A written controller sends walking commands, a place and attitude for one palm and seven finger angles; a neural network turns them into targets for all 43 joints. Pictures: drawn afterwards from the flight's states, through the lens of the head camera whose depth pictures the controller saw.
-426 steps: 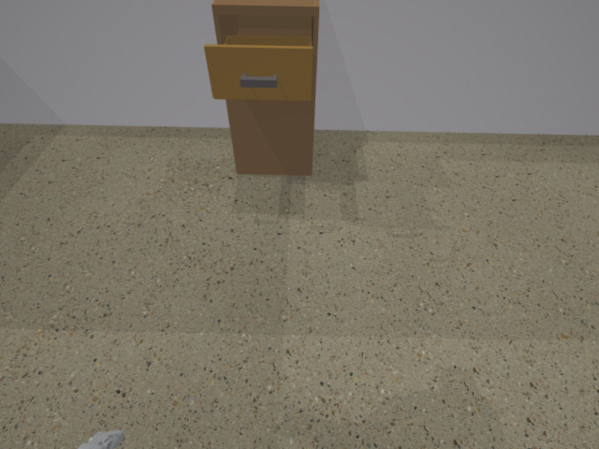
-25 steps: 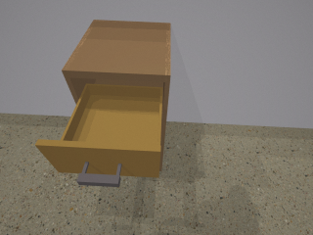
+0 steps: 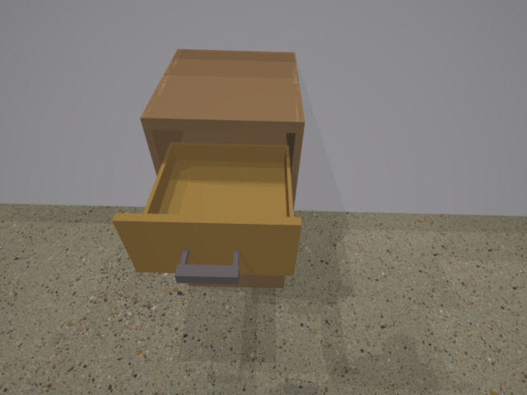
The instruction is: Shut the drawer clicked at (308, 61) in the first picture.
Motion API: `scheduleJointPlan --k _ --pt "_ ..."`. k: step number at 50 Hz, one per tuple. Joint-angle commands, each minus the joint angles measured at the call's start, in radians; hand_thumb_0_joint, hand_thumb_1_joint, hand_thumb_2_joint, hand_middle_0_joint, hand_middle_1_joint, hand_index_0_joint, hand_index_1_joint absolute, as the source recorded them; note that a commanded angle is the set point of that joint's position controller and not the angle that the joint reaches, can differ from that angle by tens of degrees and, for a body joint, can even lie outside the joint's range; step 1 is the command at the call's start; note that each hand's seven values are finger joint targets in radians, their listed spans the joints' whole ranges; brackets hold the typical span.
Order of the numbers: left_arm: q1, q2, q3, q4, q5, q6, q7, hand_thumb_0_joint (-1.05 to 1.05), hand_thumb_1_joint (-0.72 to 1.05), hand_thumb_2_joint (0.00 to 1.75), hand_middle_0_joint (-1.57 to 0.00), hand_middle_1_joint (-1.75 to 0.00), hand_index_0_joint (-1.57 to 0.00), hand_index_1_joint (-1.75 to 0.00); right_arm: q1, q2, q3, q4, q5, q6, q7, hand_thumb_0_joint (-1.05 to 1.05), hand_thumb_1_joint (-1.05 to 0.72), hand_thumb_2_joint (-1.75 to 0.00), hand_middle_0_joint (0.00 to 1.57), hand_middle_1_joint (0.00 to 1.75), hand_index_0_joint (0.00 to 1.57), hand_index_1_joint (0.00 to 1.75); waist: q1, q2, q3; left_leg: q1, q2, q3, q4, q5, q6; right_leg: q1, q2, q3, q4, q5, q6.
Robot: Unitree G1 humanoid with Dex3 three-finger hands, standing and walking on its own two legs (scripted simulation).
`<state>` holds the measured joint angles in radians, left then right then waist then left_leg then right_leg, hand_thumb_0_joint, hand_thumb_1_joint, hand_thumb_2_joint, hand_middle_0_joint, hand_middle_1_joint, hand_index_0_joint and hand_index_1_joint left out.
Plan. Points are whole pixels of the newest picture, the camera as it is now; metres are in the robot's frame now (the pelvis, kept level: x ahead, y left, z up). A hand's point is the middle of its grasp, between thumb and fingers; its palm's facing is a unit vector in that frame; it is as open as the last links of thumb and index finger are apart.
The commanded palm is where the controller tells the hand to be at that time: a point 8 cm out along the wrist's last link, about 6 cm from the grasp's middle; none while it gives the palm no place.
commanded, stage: come to a stop and stand still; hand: left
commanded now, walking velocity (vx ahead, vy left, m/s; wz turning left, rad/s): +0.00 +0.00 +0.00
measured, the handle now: (209, 264) +0.38 +0.13 -0.07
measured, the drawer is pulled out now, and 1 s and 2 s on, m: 0.30 0.30 0.30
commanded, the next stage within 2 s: look again from close up in 0.40 s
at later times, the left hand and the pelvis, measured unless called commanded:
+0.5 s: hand out of the picture -0.03 +0.19 -0.16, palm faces +0.01 -0.98 -0.20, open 7.3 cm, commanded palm none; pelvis -0.03 +0.02 +0.01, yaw -1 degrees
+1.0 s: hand out of the picture -0.04 +0.16 -0.16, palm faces +0.02 -0.99 -0.16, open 7.4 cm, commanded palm none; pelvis -0.01 +0.01 +0.02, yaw +0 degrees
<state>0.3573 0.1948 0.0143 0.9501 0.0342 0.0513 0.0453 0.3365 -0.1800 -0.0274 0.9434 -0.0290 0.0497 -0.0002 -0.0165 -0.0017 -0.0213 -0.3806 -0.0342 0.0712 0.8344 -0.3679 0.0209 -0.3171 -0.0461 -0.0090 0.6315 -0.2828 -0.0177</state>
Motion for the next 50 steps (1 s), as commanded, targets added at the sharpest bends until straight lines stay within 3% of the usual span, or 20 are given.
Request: scheduleJointPlan --k 1,2,3,4,5,7,9,12,14,15,16,17,18,24,33,40,50 --pt "-0.076 0.095 0.021 -0.102 -0.006 -0.025 0.004 0.00 0.90 0.90 -0.20 -0.30 -0.20 -0.30 0.172 -0.039 -0.003 0.014 0.011 -0.046 -0.001 0.00 -0.90 -0.90 0.20 0.30 0.20 0.30 -0.034 0.045 0.159 0.103 0.058 -0.097 -0.488 -0.011 -0.007 -0.195 -0.029 0.083 0.024 -0.302 -0.048" --pt "-0.017 0.043 0.015 -0.088 -0.016 -0.025 0.007 0.00 0.90 0.90 -0.20 -0.30 -0.20 -0.30 0.152 -0.072 -0.007 0.009 0.005 -0.057 -0.011 0.00 -0.90 -0.90 0.20 0.30 0.20 0.30 -0.003 0.205 0.167 0.048 0.166 -0.233 -0.612 0.050 0.022 -0.164 0.056 0.027 0.181 -0.242 -0.015" --pt "0.014 0.036 0.009 -0.083 -0.019 -0.031 0.009 0.00 0.90 0.90 -0.20 -0.30 -0.20 -0.30 0.126 -0.085 -0.005 -0.002 0.003 -0.060 -0.021 0.00 -0.90 -0.90 0.20 0.30 0.20 0.30 0.020 0.230 0.157 0.021 0.235 -0.309 -0.596 0.261 0.075 -0.151 0.076 0.015 0.283 -0.229 0.002" --pt "0.041 0.036 0.009 -0.065 -0.022 -0.030 0.011 0.00 0.90 0.90 -0.20 -0.30 -0.20 -0.30 0.085 -0.086 0.004 -0.005 0.002 -0.071 -0.034 0.00 -0.90 -0.90 0.20 0.30 0.20 0.30 0.052 0.261 0.094 0.036 0.288 -0.379 -0.588 0.355 0.118 -0.131 0.049 0.040 0.341 -0.232 0.004" --pt "0.012 0.053 0.012 -0.035 -0.014 -0.020 0.015 0.00 0.90 0.90 -0.20 -0.30 -0.20 -0.30 0.054 -0.074 0.014 0.008 0.003 -0.077 -0.038 0.00 -0.90 -0.90 0.20 0.30 0.20 0.30 0.050 0.321 0.077 0.004 0.293 -0.429 -0.618 0.261 0.106 -0.102 0.027 0.075 0.372 -0.196 0.005" --pt "-0.021 0.066 0.019 -0.028 -0.010 -0.023 -0.002 0.00 0.90 0.90 -0.20 -0.30 -0.20 -0.30 0.007 -0.069 0.014 0.002 0.006 -0.074 -0.034 0.00 -0.90 -0.90 0.20 0.30 0.20 0.30 0.055 0.141 0.105 -0.039 0.264 -0.355 -0.616 0.134 0.146 -0.068 0.008 0.060 0.336 -0.146 -0.004" --pt "-0.031 0.040 0.012 -0.014 -0.014 -0.032 -0.013 0.00 0.90 0.90 -0.20 -0.30 -0.20 -0.30 0.020 -0.078 0.010 0.020 0.008 -0.078 -0.033 0.00 -0.90 -0.90 0.20 0.30 0.20 0.30 0.049 0.032 0.090 0.019 0.250 -0.307 -0.586 0.173 0.164 -0.032 0.012 0.027 0.193 -0.161 -0.005" --pt "-0.012 0.005 0.003 0.008 -0.020 -0.046 -0.008 0.00 0.90 0.90 -0.20 -0.30 -0.20 -0.30 0.087 -0.072 0.008 0.062 0.012 -0.075 -0.035 0.00 -0.90 -0.90 0.20 0.30 0.20 0.30 0.035 0.021 0.044 0.124 0.225 -0.278 -0.535 0.194 0.141 0.052 0.019 0.014 -0.105 -0.091 -0.010" --pt "0.004 0.019 0.002 0.026 -0.020 -0.056 0.001 0.00 0.90 0.90 -0.20 -0.30 -0.20 -0.30 0.107 -0.042 0.013 0.077 0.021 -0.076 -0.031 0.00 -0.90 -0.90 0.20 0.30 0.20 0.30 0.026 -0.016 0.050 0.051 0.177 -0.254 -0.501 0.142 0.091 0.171 -0.012 0.079 -0.253 0.037 -0.031" --pt "0.013 0.022 0.000 0.033 -0.019 -0.058 0.005 0.00 0.90 0.90 -0.20 -0.30 -0.20 -0.30 0.096 -0.030 0.016 0.077 0.023 -0.078 -0.029 0.00 -0.90 -0.90 0.20 0.30 0.20 0.30 0.026 -0.030 0.069 0.041 0.142 -0.221 -0.498 0.100 0.064 0.159 -0.043 0.116 -0.257 0.047 -0.048" --pt "0.019 0.025 -0.006 0.035 -0.019 -0.059 0.005 0.00 0.90 0.90 -0.20 -0.30 -0.20 -0.30 0.095 -0.025 0.017 0.079 0.023 -0.080 -0.026 0.00 -0.90 -0.90 0.20 0.30 0.20 0.30 0.020 -0.007 0.062 0.082 0.119 -0.196 -0.495 0.103 0.049 0.124 -0.060 0.119 -0.255 0.054 -0.058" --pt "0.001 0.026 -0.008 0.039 -0.019 -0.060 0.003 0.00 0.90 0.90 -0.20 -0.30 -0.20 -0.30 0.100 -0.026 0.015 0.086 0.021 -0.078 -0.025 0.00 -0.90 -0.90 0.20 0.30 0.20 0.30 0.007 -0.029 0.055 0.106 0.116 -0.186 -0.503 0.061 0.040 0.088 -0.054 0.118 -0.250 0.001 -0.059" --pt "-0.017 0.025 -0.006 0.038 -0.018 -0.060 0.002 0.00 0.90 0.90 -0.20 -0.30 -0.20 -0.30 0.096 -0.034 0.013 0.093 0.020 -0.071 -0.025 0.00 -0.90 -0.90 0.20 0.30 0.20 0.30 0.004 -0.075 0.089 0.111 0.117 -0.171 -0.496 0.030 0.036 0.047 -0.042 0.118 -0.263 -0.057 -0.055" --pt "0.021 0.017 -0.012 0.056 -0.014 -0.059 0.001 0.00 0.90 0.90 -0.20 -0.30 -0.20 -0.30 0.070 -0.039 0.016 0.115 0.022 -0.071 -0.022 0.00 -0.90 -0.90 0.20 0.30 0.20 0.30 0.014 0.011 0.121 0.110 0.144 -0.206 -0.576 -0.024 0.050 0.039 -0.016 0.081 -0.257 -0.030 -0.033" --pt "0.064 0.008 -0.024 0.100 -0.015 -0.074 0.004 0.00 0.90 0.90 -0.20 -0.30 -0.20 -0.30 0.056 -0.034 0.027 0.133 0.026 -0.078 -0.027 0.00 -0.90 -0.90 0.20 0.30 0.20 0.30 0.010 -0.007 0.115 0.180 0.128 -0.162 -0.534 0.119 0.043 0.045 -0.042 0.097 -0.300 0.039 -0.032" --pt "0.072 0.006 -0.030 0.124 -0.018 -0.079 0.004 0.00 0.90 0.90 -0.20 -0.30 -0.20 -0.30 0.049 -0.035 0.032 0.150 0.028 -0.082 -0.031 0.00 -0.90 -0.90 0.20 0.30 0.20 0.30 0.010 0.015 0.096 0.213 0.129 -0.155 -0.513 0.218 0.042 0.071 -0.044 0.092 -0.302 0.103 -0.033" --pt "0.076 0.000 -0.033 0.139 -0.022 -0.081 0.006 0.00 0.90 0.90 -0.20 -0.30 -0.20 -0.30 0.046 -0.031 0.037 0.174 0.029 -0.087 -0.036 0.00 -0.90 -0.90 0.20 0.30 0.20 0.30 0.017 -0.016 0.096 0.231 0.133 -0.148 -0.494 0.324 0.043 0.105 -0.049 0.087 -0.297 0.174 -0.031"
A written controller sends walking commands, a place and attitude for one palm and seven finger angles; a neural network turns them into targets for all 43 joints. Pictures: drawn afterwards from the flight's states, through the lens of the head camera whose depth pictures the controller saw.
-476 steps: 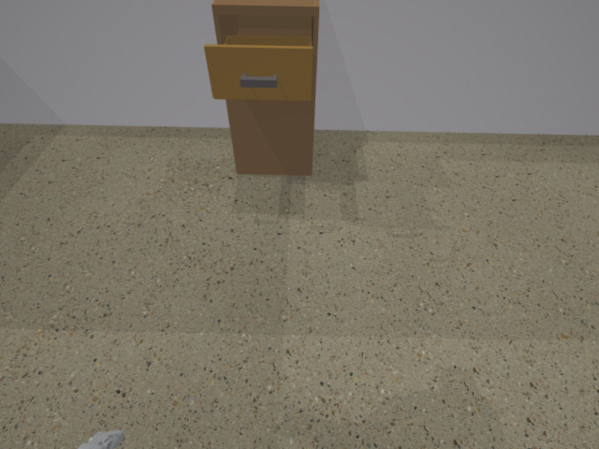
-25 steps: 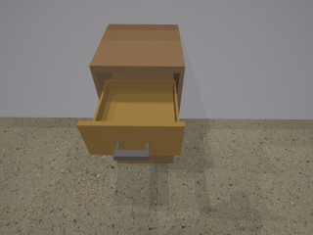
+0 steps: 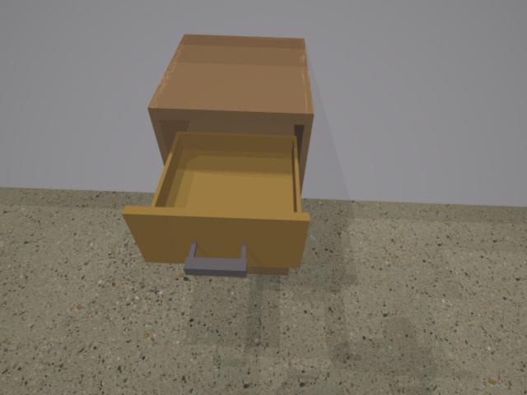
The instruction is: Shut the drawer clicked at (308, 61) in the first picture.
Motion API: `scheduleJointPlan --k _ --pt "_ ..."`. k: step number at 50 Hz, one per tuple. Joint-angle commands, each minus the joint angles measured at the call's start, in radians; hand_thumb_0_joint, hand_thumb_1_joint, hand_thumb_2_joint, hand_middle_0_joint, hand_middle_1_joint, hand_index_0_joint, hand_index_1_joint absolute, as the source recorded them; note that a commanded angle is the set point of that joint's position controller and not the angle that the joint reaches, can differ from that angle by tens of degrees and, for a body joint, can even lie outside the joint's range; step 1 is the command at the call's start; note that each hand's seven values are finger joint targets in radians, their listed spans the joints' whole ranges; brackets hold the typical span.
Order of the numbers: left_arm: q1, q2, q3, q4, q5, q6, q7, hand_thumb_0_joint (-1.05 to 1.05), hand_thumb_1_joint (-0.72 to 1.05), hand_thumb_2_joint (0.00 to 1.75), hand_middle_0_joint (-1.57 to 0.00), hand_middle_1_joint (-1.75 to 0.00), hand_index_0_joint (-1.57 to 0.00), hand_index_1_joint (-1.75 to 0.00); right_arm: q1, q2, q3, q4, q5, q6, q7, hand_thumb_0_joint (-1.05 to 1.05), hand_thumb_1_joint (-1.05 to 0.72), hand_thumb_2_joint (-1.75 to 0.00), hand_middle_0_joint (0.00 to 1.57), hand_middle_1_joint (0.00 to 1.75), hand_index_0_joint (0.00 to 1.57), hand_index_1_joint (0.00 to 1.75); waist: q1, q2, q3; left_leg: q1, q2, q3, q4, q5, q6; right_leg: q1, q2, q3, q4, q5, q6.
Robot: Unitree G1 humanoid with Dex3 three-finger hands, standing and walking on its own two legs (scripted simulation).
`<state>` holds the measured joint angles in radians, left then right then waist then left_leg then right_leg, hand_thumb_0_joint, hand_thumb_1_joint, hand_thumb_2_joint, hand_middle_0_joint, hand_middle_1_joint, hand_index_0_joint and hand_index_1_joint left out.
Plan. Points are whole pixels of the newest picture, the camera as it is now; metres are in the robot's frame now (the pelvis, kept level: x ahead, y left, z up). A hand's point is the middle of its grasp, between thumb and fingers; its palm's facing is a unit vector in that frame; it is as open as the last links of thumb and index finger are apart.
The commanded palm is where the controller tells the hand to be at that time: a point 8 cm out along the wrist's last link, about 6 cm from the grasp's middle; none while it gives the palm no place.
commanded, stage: look again from close up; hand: left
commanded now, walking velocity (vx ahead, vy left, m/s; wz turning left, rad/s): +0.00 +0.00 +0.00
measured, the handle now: (217, 257) +0.39 +0.12 -0.09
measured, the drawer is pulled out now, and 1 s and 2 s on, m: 0.30 0.30 0.30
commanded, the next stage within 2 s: shuffle to correct the standing spot in 0.02 s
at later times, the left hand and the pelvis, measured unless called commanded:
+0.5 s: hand out of the picture +0.01 +0.13 -0.18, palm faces +0.01 -0.98 -0.18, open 7.4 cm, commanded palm none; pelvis +0.04 -0.03 -0.01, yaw +0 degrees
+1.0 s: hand out of the picture +0.05 +0.08 -0.17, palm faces +0.06 -0.97 -0.24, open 7.4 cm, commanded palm none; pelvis +0.08 -0.10 +0.00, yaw +1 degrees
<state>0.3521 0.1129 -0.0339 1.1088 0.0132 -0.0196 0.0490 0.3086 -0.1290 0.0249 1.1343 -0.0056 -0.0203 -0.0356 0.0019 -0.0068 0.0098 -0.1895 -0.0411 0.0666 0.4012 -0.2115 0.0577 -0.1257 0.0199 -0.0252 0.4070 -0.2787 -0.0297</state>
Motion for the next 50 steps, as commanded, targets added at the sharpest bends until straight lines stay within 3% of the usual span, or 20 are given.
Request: scheduleJointPlan --k 1,6,11,14,17,24,28,32,34,35,37,38,39,40,41,42,43,44,47,50 --pt "0.081 0.082 0.016 -0.020 -0.001 -0.011 0.003 0.00 0.90 0.90 -0.20 -0.30 -0.20 -0.30 0.074 -0.079 -0.015 -0.016 0.006 -0.017 -0.002 0.00 -0.90 -0.90 0.20 0.30 0.20 0.30 -0.001 -0.012 0.063 0.044 0.141 -0.141 -0.058 0.184 0.006 -0.083 -0.116 0.104 -0.072 0.186 -0.019" --pt "0.076 0.088 0.017 -0.021 -0.003 -0.010 0.004 0.00 0.90 0.90 -0.20 -0.30 -0.20 -0.30 0.079 -0.078 -0.014 -0.007 0.005 -0.018 -0.003 0.00 -0.90 -0.90 0.20 0.30 0.20 0.30 0.000 -0.010 0.057 0.055 0.142 -0.139 -0.057 0.216 0.004 -0.065 -0.119 0.101 -0.069 0.208 -0.019" --pt "0.066 0.084 0.020 -0.018 0.003 0.000 -0.005 0.00 0.90 0.90 -0.20 -0.30 -0.20 -0.30 0.089 -0.084 -0.021 0.009 -0.002 -0.010 0.000 0.00 -0.90 -0.90 0.20 0.30 0.20 0.30 -0.007 -0.001 0.117 0.009 0.152 -0.161 -0.093 -0.057 0.018 -0.115 -0.083 0.076 -0.049 -0.019 -0.028" --pt "0.073 0.080 0.021 -0.023 0.006 0.002 -0.012 0.00 0.90 0.90 -0.20 -0.30 -0.20 -0.30 0.084 -0.092 -0.028 0.008 -0.004 -0.009 0.001 0.00 -0.90 -0.90 0.20 0.30 0.20 0.30 -0.003 0.041 0.142 -0.023 0.176 -0.198 -0.134 -0.150 0.037 -0.134 -0.064 0.049 -0.016 -0.053 -0.031" --pt "0.084 0.076 0.022 -0.021 0.008 -0.004 -0.013 0.00 0.90 0.90 -0.20 -0.30 -0.20 -0.30 0.088 -0.096 -0.032 0.006 -0.005 -0.015 -0.001 0.00 -0.90 -0.90 0.20 0.30 0.20 0.30 -0.003 0.029 0.120 -0.013 0.186 -0.206 -0.109 -0.071 0.049 -0.122 -0.061 0.043 0.012 -0.006 -0.035" --pt "0.108 0.090 0.033 -0.010 0.001 -0.015 -0.009 0.00 0.90 0.90 -0.20 -0.30 -0.20 -0.30 0.096 -0.080 -0.034 0.013 -0.004 -0.028 -0.015 0.00 -0.90 -0.90 0.20 0.30 0.20 0.30 -0.012 -0.031 0.027 0.045 0.154 -0.108 0.062 0.267 0.033 -0.040 -0.094 0.073 0.043 0.331 -0.059" --pt "0.124 0.114 0.045 -0.009 0.003 -0.012 -0.004 0.00 0.90 0.90 -0.20 -0.30 -0.20 -0.30 0.087 -0.075 -0.036 0.013 -0.005 -0.026 -0.023 0.00 -0.90 -0.90 0.20 0.30 0.20 0.30 -0.013 -0.081 0.016 -0.023 0.123 -0.045 0.139 0.210 0.008 0.049 -0.130 0.098 0.064 0.616 -0.071" --pt "0.101 0.137 0.055 -0.020 -0.002 -0.012 -0.005 0.00 0.90 0.90 -0.20 -0.30 -0.20 -0.30 0.106 -0.082 -0.040 0.019 -0.008 -0.025 -0.031 0.00 -0.90 -0.90 0.20 0.30 0.20 0.30 -0.039 -0.050 -0.003 0.003 0.109 -0.014 0.149 0.200 0.008 0.056 -0.135 0.086 0.142 0.884 -0.059" --pt "0.063 0.129 0.056 -0.039 -0.005 -0.009 -0.009 0.00 0.90 0.90 -0.20 -0.30 -0.20 -0.30 0.135 -0.103 -0.048 0.034 -0.011 -0.022 -0.037 0.00 -0.90 -0.90 0.20 0.30 0.20 0.30 -0.059 0.028 0.012 0.093 0.155 -0.076 0.114 0.295 0.041 -0.064 -0.098 0.059 0.218 0.756 -0.037" --pt "0.038 0.119 0.056 -0.054 -0.003 -0.007 -0.011 0.00 0.90 0.90 -0.20 -0.30 -0.20 -0.30 0.158 -0.125 -0.055 0.039 -0.013 -0.019 -0.041 0.00 -0.90 -0.90 0.20 0.30 0.20 0.30 -0.070 0.095 0.019 0.134 0.217 -0.165 0.077 0.343 0.082 -0.148 -0.061 0.029 0.272 0.552 -0.023" --pt "-0.007 0.083 0.057 -0.080 0.005 0.001 -0.016 0.00 0.90 0.90 -0.20 -0.30 -0.20 -0.30 0.151 -0.153 -0.062 0.037 -0.016 -0.007 -0.037 0.00 -0.90 -0.90 0.20 0.30 0.20 0.30 -0.049 0.204 0.107 0.089 0.365 -0.338 -0.058 0.347 0.176 -0.265 -0.013 -0.031 0.347 -0.145 0.000" --pt "-0.010 0.082 0.059 -0.086 0.009 0.012 -0.022 0.00 0.90 0.90 -0.20 -0.30 -0.20 -0.30 0.104 -0.156 -0.062 0.021 -0.020 -0.001 -0.029 0.00 -0.90 -0.90 0.20 0.30 0.20 0.30 -0.025 0.186 0.160 0.012 0.380 -0.341 -0.070 0.288 0.181 -0.249 -0.027 -0.017 0.314 -0.285 -0.010" --pt "0.020 0.077 0.059 -0.084 0.009 0.012 -0.026 0.00 0.90 0.90 -0.20 -0.30 -0.20 -0.30 0.063 -0.149 -0.059 -0.001 -0.022 0.000 -0.025 0.00 -0.90 -0.90 0.20 0.30 0.20 0.30 0.000 0.160 0.170 -0.039 0.356 -0.305 -0.048 0.229 0.155 -0.185 -0.039 0.004 0.214 -0.285 -0.022" --pt "0.080 0.069 0.060 -0.063 0.010 0.007 -0.028 0.00 0.90 0.90 -0.20 -0.30 -0.20 -0.30 0.015 -0.144 -0.056 -0.019 -0.021 0.000 -0.022 0.00 -0.90 -0.90 0.20 0.30 0.20 0.30 0.033 0.125 0.161 -0.090 0.295 -0.233 0.029 0.179 0.111 -0.090 -0.042 -0.001 0.052 -0.162 -0.027" --pt "0.148 0.102 0.067 -0.033 0.016 -0.002 -0.025 0.00 0.90 0.90 -0.20 -0.30 -0.20 -0.30 -0.013 -0.113 -0.051 -0.035 -0.010 -0.002 -0.020 0.00 -0.90 -0.90 0.20 0.30 0.20 0.30 0.059 -0.025 0.148 -0.195 0.181 -0.122 0.221 0.167 0.051 0.040 -0.079 0.109 -0.089 0.025 -0.027" --pt "0.215 0.175 0.082 -0.006 0.016 -0.010 -0.013 0.00 0.90 0.90 -0.20 -0.30 -0.20 -0.30 -0.036 -0.059 -0.041 -0.064 -0.002 -0.009 -0.016 0.00 -0.90 -0.90 0.20 0.30 0.20 0.30 0.067 -0.234 0.104 -0.344 0.059 0.025 0.444 -0.083 -0.015 0.167 -0.240 0.307 -0.157 0.329 -0.072" --pt "0.219 0.186 0.069 -0.001 0.008 -0.011 -0.014 0.00 0.90 0.90 -0.20 -0.30 -0.20 -0.30 -0.074 -0.060 -0.048 -0.082 -0.001 -0.006 -0.014 0.00 -0.90 -0.90 0.20 0.30 0.20 0.30 0.063 -0.202 0.077 -0.354 0.045 0.003 0.627 -0.372 -0.028 0.130 -0.349 0.356 -0.173 0.558 -0.155" --pt "0.181 0.173 0.068 -0.012 0.008 -0.016 -0.008 0.00 0.90 0.90 -0.20 -0.30 -0.20 -0.30 -0.051 -0.069 -0.053 -0.083 -0.004 -0.003 -0.015 0.00 -0.90 -0.90 0.20 0.30 0.20 0.30 0.038 -0.174 0.051 -0.354 0.063 -0.035 0.706 -0.371 -0.029 0.136 -0.351 0.351 -0.159 0.626 -0.211" --pt "0.106 0.142 0.056 -0.039 0.007 -0.025 -0.003 0.00 0.90 0.90 -0.20 -0.30 -0.20 -0.30 -0.071 -0.069 -0.063 -0.062 -0.011 0.000 0.003 0.00 -0.90 -0.90 0.20 0.30 0.20 0.30 0.014 -0.016 0.100 -0.409 0.093 -0.034 0.858 -0.230 -0.033 0.098 -0.280 0.196 -0.111 0.745 -0.221" --pt "0.139 0.137 0.052 -0.033 0.007 -0.038 0.002 0.00 0.90 0.90 -0.20 -0.30 -0.20 -0.30 -0.073 -0.045 -0.059 -0.072 -0.011 0.006 0.014 0.00 -0.90 -0.90 0.20 0.30 0.20 0.30 0.010 -0.015 0.055 -0.463 0.071 -0.005 0.898 -0.169 -0.032 0.165 -0.229 0.110 -0.072 0.892 -0.166"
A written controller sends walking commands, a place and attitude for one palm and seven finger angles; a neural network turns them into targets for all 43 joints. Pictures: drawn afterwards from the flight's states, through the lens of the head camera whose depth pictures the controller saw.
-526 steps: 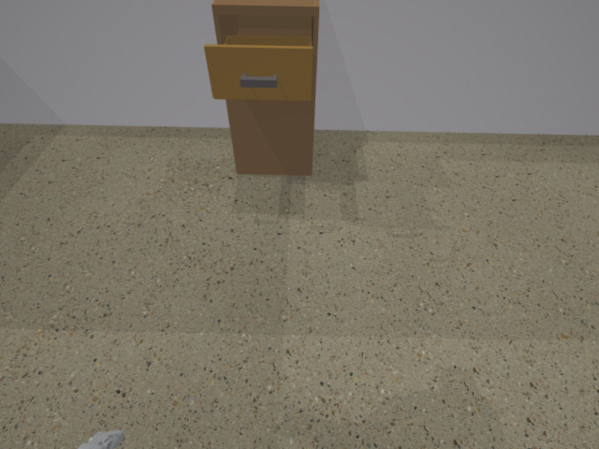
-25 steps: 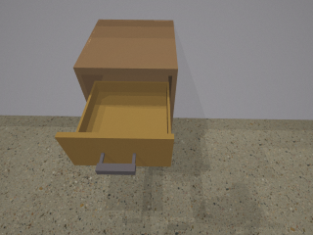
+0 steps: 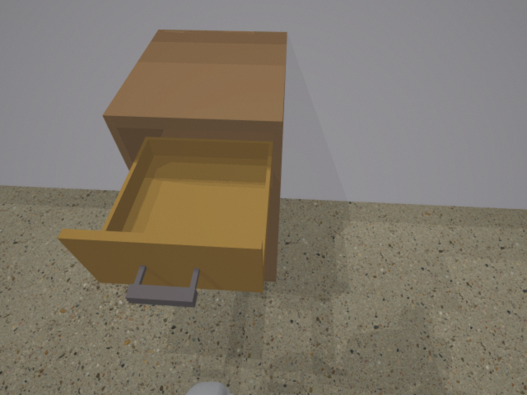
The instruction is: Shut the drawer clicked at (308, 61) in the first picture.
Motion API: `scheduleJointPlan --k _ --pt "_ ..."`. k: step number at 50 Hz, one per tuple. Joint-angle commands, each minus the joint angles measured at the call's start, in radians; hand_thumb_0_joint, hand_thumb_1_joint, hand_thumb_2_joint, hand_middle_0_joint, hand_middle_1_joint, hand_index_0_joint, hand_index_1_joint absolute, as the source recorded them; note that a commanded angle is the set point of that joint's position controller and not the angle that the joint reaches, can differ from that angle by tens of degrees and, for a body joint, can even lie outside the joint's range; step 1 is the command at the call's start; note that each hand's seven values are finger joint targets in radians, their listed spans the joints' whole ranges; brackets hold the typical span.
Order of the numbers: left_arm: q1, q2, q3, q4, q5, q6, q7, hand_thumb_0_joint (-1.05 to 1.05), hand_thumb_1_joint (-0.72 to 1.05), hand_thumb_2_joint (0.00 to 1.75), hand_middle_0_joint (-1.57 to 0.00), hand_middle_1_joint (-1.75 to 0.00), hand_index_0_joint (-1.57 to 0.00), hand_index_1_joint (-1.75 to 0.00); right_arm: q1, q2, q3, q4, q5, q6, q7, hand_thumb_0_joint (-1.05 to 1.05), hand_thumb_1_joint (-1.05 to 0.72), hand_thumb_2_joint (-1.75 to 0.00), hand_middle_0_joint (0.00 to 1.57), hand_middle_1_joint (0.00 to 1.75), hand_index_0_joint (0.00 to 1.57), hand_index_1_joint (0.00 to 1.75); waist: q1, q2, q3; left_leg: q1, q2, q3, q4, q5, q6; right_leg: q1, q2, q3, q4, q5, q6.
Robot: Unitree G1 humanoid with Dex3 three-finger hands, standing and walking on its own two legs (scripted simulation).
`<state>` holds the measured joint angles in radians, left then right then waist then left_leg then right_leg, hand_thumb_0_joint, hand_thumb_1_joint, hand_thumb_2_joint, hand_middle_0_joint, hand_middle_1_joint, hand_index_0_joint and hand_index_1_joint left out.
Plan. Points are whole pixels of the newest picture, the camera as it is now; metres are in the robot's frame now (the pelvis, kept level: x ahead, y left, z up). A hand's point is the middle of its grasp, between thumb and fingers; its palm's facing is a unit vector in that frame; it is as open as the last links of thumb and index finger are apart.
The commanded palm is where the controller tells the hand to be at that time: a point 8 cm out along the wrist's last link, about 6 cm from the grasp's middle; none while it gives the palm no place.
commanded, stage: come to a stop and stand still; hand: left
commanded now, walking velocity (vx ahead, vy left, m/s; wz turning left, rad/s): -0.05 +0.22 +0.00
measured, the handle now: (165, 283) +0.31 +0.21 -0.08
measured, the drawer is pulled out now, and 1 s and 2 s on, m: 0.30 0.30 0.30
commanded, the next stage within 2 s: look again from close up in 1.34 s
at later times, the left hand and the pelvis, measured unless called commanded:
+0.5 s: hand out of the picture +0.04 +0.16 -0.18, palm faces +0.06 -0.97 -0.23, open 7.4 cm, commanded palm none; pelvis +0.04 -0.01 +0.00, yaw +0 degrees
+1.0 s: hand out of the picture -0.03 +0.05 -0.17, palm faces +0.04 -0.99 -0.13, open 7.4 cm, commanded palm none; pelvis +0.01 -0.09 +0.00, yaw +1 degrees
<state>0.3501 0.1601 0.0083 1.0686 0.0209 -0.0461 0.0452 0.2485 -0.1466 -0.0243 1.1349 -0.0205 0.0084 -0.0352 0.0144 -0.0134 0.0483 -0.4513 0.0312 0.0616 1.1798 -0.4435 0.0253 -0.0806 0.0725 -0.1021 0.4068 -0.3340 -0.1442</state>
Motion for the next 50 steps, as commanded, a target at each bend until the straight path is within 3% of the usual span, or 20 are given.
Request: scheduleJointPlan --k 1,5,11,17,19,20,21,22,23,24,25,26,29,31,34,37,38,39,43,50 --pt "0.155 0.080 0.004 0.011 -0.001 -0.014 0.009 0.00 0.90 0.90 -0.20 -0.30 -0.20 -0.30 -0.016 -0.024 -0.006 -0.074 0.005 -0.018 0.011 0.00 -0.90 -0.90 0.20 0.30 0.20 0.30 -0.002 -0.030 0.015 -0.217 -0.004 0.000 0.135 0.078 -0.003 0.126 -0.278 0.177 -0.063 1.008 -0.023" --pt "0.156 0.068 -0.008 0.010 -0.001 -0.011 0.024 0.00 0.90 0.90 -0.20 -0.30 -0.20 -0.30 -0.020 -0.028 0.011 -0.086 0.015 0.004 -0.002 0.00 -0.90 -0.90 0.20 0.30 0.20 0.30 -0.013 -0.057 -0.005 -0.209 -0.008 -0.017 0.084 0.105 -0.019 0.125 -0.278 0.152 -0.041 1.162 0.059" --pt "0.166 0.077 -0.018 0.003 -0.004 -0.005 0.029 0.00 0.90 0.90 -0.20 -0.30 -0.20 -0.30 -0.053 -0.038 0.025 -0.117 0.022 0.020 -0.017 0.00 -0.90 -0.90 0.20 0.30 0.20 0.30 -0.012 -0.050 0.009 -0.182 -0.032 -0.001 0.020 0.048 -0.019 0.088 -0.295 0.151 0.015 1.350 0.091" --pt "0.103 0.109 -0.001 -0.044 -0.013 -0.003 0.025 0.00 0.90 0.90 -0.20 -0.30 -0.20 -0.30 0.088 -0.045 0.032 -0.095 0.031 -0.007 -0.025 0.00 -0.90 -0.90 0.20 0.30 0.20 0.30 -0.054 -0.127 -0.070 0.154 -0.093 0.041 -0.519 0.201 0.017 0.054 -0.229 0.109 0.145 1.432 0.135" --pt "0.070 0.103 0.002 -0.058 -0.025 0.003 0.024 0.00 0.90 0.90 -0.20 -0.30 -0.20 -0.30 0.207 -0.060 0.020 -0.065 0.023 -0.015 -0.025 0.00 -0.90 -0.90 0.20 0.30 0.20 0.30 -0.095 -0.097 -0.081 0.345 -0.031 -0.004 -0.751 0.488 0.034 -0.031 -0.215 0.116 0.277 1.144 0.129" --pt "0.057 0.068 0.001 -0.074 -0.037 0.001 0.024 0.00 0.90 0.90 -0.20 -0.30 -0.20 -0.30 0.247 -0.095 0.010 -0.063 0.008 -0.019 -0.028 0.00 -0.90 -0.90 0.20 0.30 0.20 0.30 -0.107 -0.004 -0.054 0.456 0.088 -0.097 -0.812 0.845 0.092 -0.147 -0.138 0.094 0.443 0.841 0.160" --pt "0.039 0.029 0.000 -0.092 -0.049 0.008 0.027 0.00 0.90 0.90 -0.20 -0.30 -0.20 -0.30 0.273 -0.114 0.006 -0.056 0.007 -0.023 -0.023 0.00 -0.90 -0.90 0.20 0.30 0.20 0.30 -0.108 0.161 -0.039 0.534 0.259 -0.242 -0.827 1.328 0.212 -0.328 -0.054 0.062 0.702 0.003 0.198" --pt "0.042 0.042 0.015 -0.108 -0.037 0.028 0.030 0.00 0.90 0.90 -0.20 -0.30 -0.20 -0.30 0.195 -0.106 0.023 -0.092 0.016 -0.027 -0.022 0.00 -0.90 -0.90 0.20 0.30 0.20 0.30 -0.064 0.199 -0.030 0.437 0.336 -0.267 -0.828 1.446 0.299 -0.337 -0.064 0.151 0.909 -0.284 0.176" --pt "0.046 0.070 0.024 -0.115 -0.037 0.047 0.027 0.00 0.90 0.90 -0.20 -0.30 -0.20 -0.30 0.085 -0.100 0.035 -0.142 0.021 -0.033 -0.032 0.00 -0.90 -0.90 0.20 0.30 0.20 0.30 -0.011 0.166 -0.027 0.277 0.355 -0.291 -0.816 1.260 0.330 -0.289 -0.100 0.224 0.974 -0.290 0.161" --pt "0.034 0.065 0.024 -0.124 -0.030 0.062 0.018 0.00 0.90 0.90 -0.20 -0.30 -0.20 -0.30 -0.015 -0.086 0.039 -0.179 0.013 -0.043 -0.036 0.00 -0.90 -0.90 0.20 0.30 0.20 0.30 0.036 0.178 0.025 0.123 0.325 -0.276 -0.865 1.034 0.298 -0.265 -0.111 0.226 0.965 -0.260 0.146" --pt "0.047 0.070 0.026 -0.129 -0.020 0.073 0.007 0.00 0.90 0.90 -0.20 -0.30 -0.20 -0.30 -0.094 -0.084 0.037 -0.199 0.004 -0.043 -0.032 0.00 -0.90 -0.90 0.20 0.30 0.20 0.30 0.086 0.109 0.048 0.058 0.277 -0.226 -0.876 0.851 0.253 -0.246 -0.132 0.208 0.917 -0.232 0.142" --pt "0.054 0.055 0.018 -0.127 -0.013 0.085 0.000 0.00 0.90 0.90 -0.20 -0.30 -0.20 -0.30 -0.112 -0.103 0.030 -0.207 0.000 -0.040 -0.023 0.00 -0.90 -0.90 0.20 0.30 0.20 0.30 0.098 0.038 0.053 0.011 0.223 -0.185 -0.880 0.726 0.216 -0.218 -0.141 0.177 0.819 -0.181 0.149" --pt "0.061 0.027 0.001 -0.107 -0.005 0.083 -0.005 0.00 0.90 0.90 -0.20 -0.30 -0.20 -0.30 -0.055 -0.137 0.017 -0.185 -0.001 -0.024 -0.008 0.00 -0.90 -0.90 0.20 0.30 0.20 0.30 0.067 0.024 0.045 0.042 0.173 -0.160 -0.880 0.493 0.192 -0.192 -0.142 0.072 0.522 -0.143 0.175" --pt "0.063 0.028 -0.002 -0.102 -0.005 0.071 -0.002 0.00 0.90 0.90 -0.20 -0.30 -0.20 -0.30 -0.008 -0.130 0.015 -0.169 0.007 -0.018 -0.001 0.00 -0.90 -0.90 0.20 0.30 0.20 0.30 0.043 0.080 -0.009 0.098 0.164 -0.185 -0.857 0.382 0.185 -0.141 -0.141 0.059 0.305 -0.092 0.180" --pt "0.073 0.064 -0.004 -0.081 0.000 0.054 0.001 0.00 0.90 0.90 -0.20 -0.30 -0.20 -0.30 0.047 -0.099 0.014 -0.145 0.021 -0.013 0.006 0.00 -0.90 -0.90 0.20 0.30 0.20 0.30 0.017 0.042 -0.045 0.161 0.086 -0.156 -0.773 0.263 0.098 -0.060 -0.135 0.070 -0.011 0.110 0.181" --pt "0.029 0.100 -0.016 -0.073 -0.010 0.038 -0.003 0.00 0.90 0.90 -0.20 -0.30 -0.20 -0.30 0.076 -0.068 0.030 -0.134 0.024 -0.010 0.011 0.00 -0.90 -0.90 0.20 0.30 0.20 0.30 -0.020 0.025 -0.074 0.227 0.037 -0.106 -0.787 0.218 0.012 -0.112 -0.199 0.193 -0.013 0.243 0.138" --pt "-0.001 0.105 -0.018 -0.067 -0.012 0.032 -0.002 0.00 0.90 0.90 -0.20 -0.30 -0.20 -0.30 0.067 -0.077 0.028 -0.128 0.021 -0.004 0.009 0.00 -0.90 -0.90 0.20 0.30 0.20 0.30 -0.025 -0.093 -0.050 0.250 0.039 -0.088 -0.766 0.248 -0.002 -0.138 -0.190 0.191 -0.020 0.262 0.134" --pt "-0.010 0.100 -0.021 -0.065 -0.012 0.031 -0.005 0.00 0.90 0.90 -0.20 -0.30 -0.20 -0.30 0.081 -0.083 0.025 -0.120 0.021 -0.002 0.008 0.00 -0.90 -0.90 0.20 0.30 0.20 0.30 -0.032 -0.133 -0.012 0.256 0.044 -0.078 -0.768 0.243 -0.006 -0.165 -0.186 0.184 -0.035 0.240 0.129" --pt "0.039 0.086 -0.026 -0.038 -0.014 0.025 -0.005 0.00 0.90 0.90 -0.20 -0.30 -0.20 -0.30 0.112 -0.079 0.036 -0.088 0.022 -0.011 0.010 0.00 -0.90 -0.90 0.20 0.30 0.20 0.30 -0.023 -0.045 0.031 0.270 0.062 -0.071 -0.794 0.272 -0.007 -0.187 -0.179 0.185 -0.059 0.190 0.125" --pt "0.091 0.054 -0.027 0.007 -0.014 0.028 -0.004 0.00 0.90 0.90 -0.20 -0.30 -0.20 -0.30 0.150 -0.048 0.042 -0.052 0.021 -0.002 0.004 0.00 -0.90 -0.90 0.20 0.30 0.20 0.30 -0.020 -0.022 0.125 0.253 0.062 -0.063 -0.782 0.205 -0.016 -0.267 -0.167 0.196 -0.121 0.002 0.109"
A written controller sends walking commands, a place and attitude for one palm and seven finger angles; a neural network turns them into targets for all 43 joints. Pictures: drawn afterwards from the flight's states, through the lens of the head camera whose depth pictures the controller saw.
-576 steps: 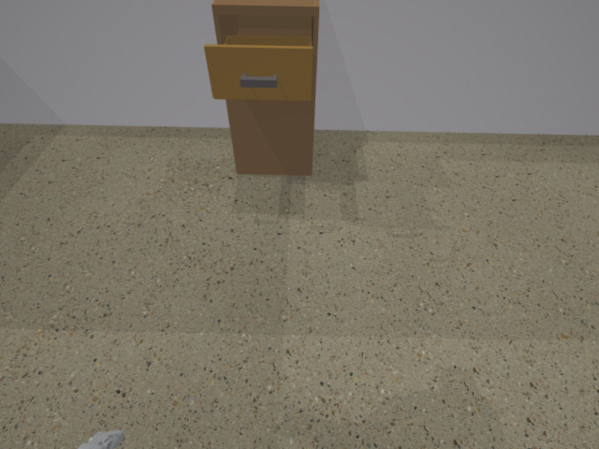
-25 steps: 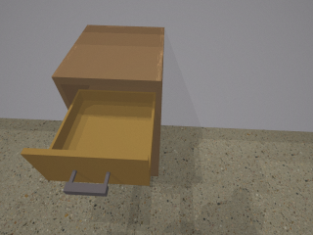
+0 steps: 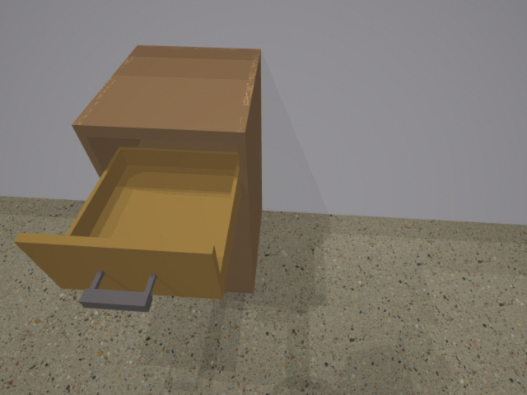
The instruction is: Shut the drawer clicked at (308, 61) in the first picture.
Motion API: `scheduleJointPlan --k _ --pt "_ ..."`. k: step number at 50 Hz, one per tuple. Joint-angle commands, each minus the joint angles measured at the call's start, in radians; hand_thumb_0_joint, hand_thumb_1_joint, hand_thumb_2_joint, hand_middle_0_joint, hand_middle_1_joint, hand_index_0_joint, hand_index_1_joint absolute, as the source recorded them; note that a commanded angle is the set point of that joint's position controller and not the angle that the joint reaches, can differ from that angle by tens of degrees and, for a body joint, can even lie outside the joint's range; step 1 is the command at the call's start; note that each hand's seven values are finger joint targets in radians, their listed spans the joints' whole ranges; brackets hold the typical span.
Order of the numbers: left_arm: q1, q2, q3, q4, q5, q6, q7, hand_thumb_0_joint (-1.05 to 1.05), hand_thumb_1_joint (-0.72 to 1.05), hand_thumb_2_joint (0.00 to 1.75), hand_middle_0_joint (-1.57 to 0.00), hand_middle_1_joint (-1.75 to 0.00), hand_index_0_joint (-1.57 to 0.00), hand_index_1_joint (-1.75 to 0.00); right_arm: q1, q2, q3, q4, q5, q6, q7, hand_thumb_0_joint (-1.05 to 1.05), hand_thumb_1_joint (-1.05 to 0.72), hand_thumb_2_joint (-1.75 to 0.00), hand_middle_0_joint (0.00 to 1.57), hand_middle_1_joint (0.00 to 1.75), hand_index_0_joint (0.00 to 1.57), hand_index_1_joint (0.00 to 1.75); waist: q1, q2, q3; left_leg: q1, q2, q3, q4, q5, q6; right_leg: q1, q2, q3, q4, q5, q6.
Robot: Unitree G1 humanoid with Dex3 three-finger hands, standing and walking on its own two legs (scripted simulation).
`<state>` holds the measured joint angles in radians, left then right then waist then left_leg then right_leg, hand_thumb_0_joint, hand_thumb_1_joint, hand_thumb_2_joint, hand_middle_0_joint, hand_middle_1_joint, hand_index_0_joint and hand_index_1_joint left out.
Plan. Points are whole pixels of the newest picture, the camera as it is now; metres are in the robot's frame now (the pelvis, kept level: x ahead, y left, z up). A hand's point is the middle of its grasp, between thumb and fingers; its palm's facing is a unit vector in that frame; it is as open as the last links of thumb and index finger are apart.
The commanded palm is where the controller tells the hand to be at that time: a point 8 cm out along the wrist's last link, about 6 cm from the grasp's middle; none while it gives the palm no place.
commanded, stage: come to a stop and stand still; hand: left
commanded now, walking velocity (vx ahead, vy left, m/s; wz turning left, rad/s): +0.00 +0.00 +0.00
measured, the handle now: (121, 288) +0.31 +0.29 -0.09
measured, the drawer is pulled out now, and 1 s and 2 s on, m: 0.30 0.30 0.28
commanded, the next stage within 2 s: look again from close up in 0.34 s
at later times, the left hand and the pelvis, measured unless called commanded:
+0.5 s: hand out of the picture -0.02 +0.15 -0.18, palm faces +0.03 -0.99 -0.14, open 7.4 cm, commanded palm none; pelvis +0.01 +0.01 +0.00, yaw +0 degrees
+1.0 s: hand out of the picture +0.04 +0.24 -0.17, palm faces +0.00 -0.97 -0.23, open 7.4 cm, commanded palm none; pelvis +0.02 +0.05 +0.00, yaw -1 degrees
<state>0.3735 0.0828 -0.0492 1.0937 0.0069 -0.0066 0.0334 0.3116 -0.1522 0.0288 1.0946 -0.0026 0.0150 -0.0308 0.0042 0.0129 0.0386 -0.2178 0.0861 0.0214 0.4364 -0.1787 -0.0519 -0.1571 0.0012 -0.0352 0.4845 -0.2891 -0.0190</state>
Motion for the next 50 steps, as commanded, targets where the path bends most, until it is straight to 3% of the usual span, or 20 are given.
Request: scheduleJointPlan --k 1,6,13,21,22,23,24,25,26,27,29,31,33,37,40,42,50 --pt "0.074 0.127 0.033 -0.016 -0.001 -0.012 0.007 0.00 0.90 0.90 -0.20 -0.30 -0.20 -0.30 0.092 -0.037 -0.011 -0.008 0.002 -0.008 -0.001 0.00 -0.90 -0.90 0.20 0.30 0.20 0.30 -0.009 -0.047 0.131 0.021 0.007 -0.022 -0.032 -0.061 0.060 -0.196 -0.095 0.130 -0.201 -0.059 -0.019" --pt "0.088 0.111 0.037 -0.007 -0.002 -0.013 0.006 0.00 0.90 0.90 -0.20 -0.30 -0.20 -0.30 0.119 -0.015 -0.012 0.004 0.000 -0.010 -0.003 0.00 -0.90 -0.90 0.20 0.30 0.20 0.30 -0.008 -0.046 0.122 0.010 0.007 -0.019 -0.015 -0.060 0.058 -0.199 -0.095 0.131 -0.207 -0.088 -0.028" --pt "0.103 0.089 0.040 0.004 -0.004 -0.019 0.003 0.00 0.90 0.90 -0.20 -0.30 -0.20 -0.30 0.137 0.001 -0.010 0.012 0.002 -0.022 -0.010 0.00 -0.90 -0.90 0.20 0.30 0.20 0.30 -0.003 -0.037 0.063 0.009 0.016 -0.024 -0.016 0.005 0.059 -0.131 -0.091 0.115 -0.160 0.051 -0.035" --pt "0.102 0.080 0.043 0.006 -0.004 -0.018 0.006 0.00 0.90 0.90 -0.20 -0.30 -0.20 -0.30 0.141 0.010 -0.010 0.015 0.005 -0.027 -0.014 0.00 -0.90 -0.90 0.20 0.30 0.20 0.30 0.002 -0.033 0.073 -0.009 0.024 -0.031 -0.029 0.055 0.063 -0.092 -0.091 0.093 -0.126 0.155 -0.031" --pt "0.167 0.170 0.069 0.038 0.013 -0.040 0.038 0.00 0.90 0.90 -0.20 -0.30 -0.20 -0.30 -0.085 -0.065 -0.041 -0.063 -0.003 -0.036 0.002 0.00 -0.90 -0.90 0.20 0.30 0.20 0.30 0.078 -0.053 0.106 -0.140 -0.011 0.023 0.238 -0.120 0.009 -0.107 -0.190 0.255 -0.176 0.622 0.050" --pt "0.076 0.209 0.068 -0.025 0.017 -0.051 0.029 0.00 0.90 0.90 -0.20 -0.30 -0.20 -0.30 0.005 -0.010 -0.048 -0.103 -0.007 -0.015 0.010 0.00 -0.90 -0.90 0.20 0.30 0.20 0.30 -0.028 -0.031 0.021 -0.129 -0.023 -0.023 0.298 -0.217 0.036 -0.113 -0.252 0.258 -0.190 0.393 -0.018" --pt "0.016 0.215 0.073 -0.048 0.017 -0.051 0.020 0.00 0.90 0.90 -0.20 -0.30 -0.20 -0.30 0.007 -0.013 -0.045 -0.097 -0.014 -0.005 0.017 0.00 -0.90 -0.90 0.20 0.30 0.20 0.30 -0.027 -0.017 0.026 -0.099 -0.026 0.002 0.289 -0.216 0.043 -0.141 -0.240 0.233 -0.193 0.275 -0.060" --pt "-0.023 0.206 0.079 -0.058 0.021 -0.046 0.020 0.00 0.90 0.90 -0.20 -0.30 -0.20 -0.30 0.052 -0.002 -0.046 -0.092 -0.010 -0.009 0.019 0.00 -0.90 -0.90 0.20 0.30 0.20 0.30 -0.056 -0.096 0.003 -0.064 -0.031 0.017 0.232 -0.184 0.046 -0.154 -0.191 0.166 -0.184 0.099 -0.072" --pt "-0.031 0.182 0.078 -0.068 0.018 -0.045 0.022 0.00 0.90 0.90 -0.20 -0.30 -0.20 -0.30 0.087 -0.011 -0.046 -0.080 -0.011 -0.020 0.021 0.00 -0.90 -0.90 0.20 0.30 0.20 0.30 -0.058 -0.128 -0.005 -0.030 -0.038 0.013 0.156 -0.115 0.048 -0.155 -0.153 0.129 -0.145 0.054 -0.064" --pt "-0.024 0.160 0.075 -0.068 0.015 -0.041 0.023 0.00 0.90 0.90 -0.20 -0.30 -0.20 -0.30 0.105 -0.027 -0.044 -0.074 -0.009 -0.034 0.019 0.00 -0.90 -0.90 0.20 0.30 0.20 0.30 -0.055 -0.099 -0.016 -0.011 -0.031 -0.016 0.085 -0.055 0.055 -0.134 -0.115 0.105 -0.083 0.043 -0.050" --pt "0.009 0.114 0.069 -0.064 0.010 -0.031 0.023 0.00 0.90 0.90 -0.20 -0.30 -0.20 -0.30 0.117 -0.078 -0.048 -0.062 -0.015 -0.057 0.011 0.00 -0.90 -0.90 0.20 0.30 0.20 0.30 -0.024 0.033 -0.028 -0.021 0.065 -0.103 0.021 0.134 0.091 -0.101 -0.057 0.049 0.007 0.039 -0.023" --pt "0.014 0.114 0.070 -0.061 0.010 -0.019 0.021 0.00 0.90 0.90 -0.20 -0.30 -0.20 -0.30 0.072 -0.100 -0.046 -0.069 -0.018 -0.052 0.005 0.00 -0.90 -0.90 0.20 0.30 0.20 0.30 -0.004 0.148 0.007 -0.074 0.080 -0.137 -0.035 0.126 0.113 -0.070 -0.039 0.017 0.028 -0.020 -0.011" --pt "0.019 0.126 0.068 -0.056 0.013 -0.014 0.015 0.00 0.90 0.90 -0.20 -0.30 -0.20 -0.30 0.034 -0.102 -0.043 -0.083 -0.015 -0.048 0.002 0.00 -0.90 -0.90 0.20 0.30 0.20 0.30 0.010 0.103 0.060 -0.115 0.063 -0.130 -0.058 0.037 0.116 -0.067 -0.042 0.029 0.006 0.000 -0.009" --pt "-0.003 0.150 0.068 -0.059 0.011 -0.011 0.009 0.00 0.90 0.90 -0.20 -0.30 -0.20 -0.30 0.034 -0.115 -0.041 -0.081 -0.016 -0.051 0.002 0.00 -0.90 -0.90 0.20 0.30 0.20 0.30 0.004 0.009 0.054 -0.077 0.039 -0.108 -0.060 0.039 0.105 -0.067 -0.063 0.047 -0.012 0.061 -0.004" --pt "-0.015 0.158 0.067 -0.066 0.013 -0.006 0.008 0.00 0.90 0.90 -0.20 -0.30 -0.20 -0.30 0.029 -0.134 -0.042 -0.075 -0.017 -0.051 0.003 0.00 -0.90 -0.90 0.20 0.30 0.20 0.30 0.005 0.040 0.039 -0.053 0.051 -0.120 -0.086 0.057 0.108 -0.068 -0.061 0.037 -0.007 0.046 0.005" --pt "-0.020 0.168 0.068 -0.066 0.013 -0.007 0.007 0.00 0.90 0.90 -0.20 -0.30 -0.20 -0.30 0.015 -0.136 -0.042 -0.076 -0.016 -0.050 0.004 0.00 -0.90 -0.90 0.20 0.30 0.20 0.30 0.005 0.007 0.037 -0.047 0.041 -0.109 -0.083 0.047 0.107 -0.064 -0.070 0.044 -0.023 0.068 0.007" --pt "-0.023 0.188 0.065 -0.061 0.012 -0.009 0.005 0.00 0.90 0.90 -0.20 -0.30 -0.20 -0.30 0.003 -0.141 -0.039 -0.057 -0.011 -0.052 0.005 0.00 -0.90 -0.90 0.20 0.30 0.20 0.30 0.002 -0.002 -0.006 0.016 0.024 -0.075 -0.053 0.135 0.101 -0.048 -0.086 0.058 -0.038 0.137 0.012"
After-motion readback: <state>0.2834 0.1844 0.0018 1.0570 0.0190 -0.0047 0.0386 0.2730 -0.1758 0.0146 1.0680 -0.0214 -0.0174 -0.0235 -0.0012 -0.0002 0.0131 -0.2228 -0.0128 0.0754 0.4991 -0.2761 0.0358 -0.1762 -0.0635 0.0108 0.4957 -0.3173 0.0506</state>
